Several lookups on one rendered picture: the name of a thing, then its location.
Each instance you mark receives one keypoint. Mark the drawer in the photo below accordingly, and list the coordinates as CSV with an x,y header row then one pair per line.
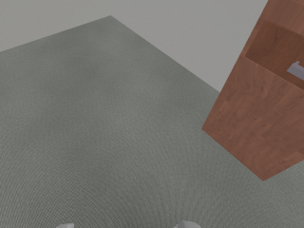
x,y
276,48

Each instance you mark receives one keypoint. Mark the cabinet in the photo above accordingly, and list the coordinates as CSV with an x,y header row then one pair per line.
x,y
258,117

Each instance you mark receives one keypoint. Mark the handle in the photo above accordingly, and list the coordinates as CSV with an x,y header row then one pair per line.
x,y
297,70

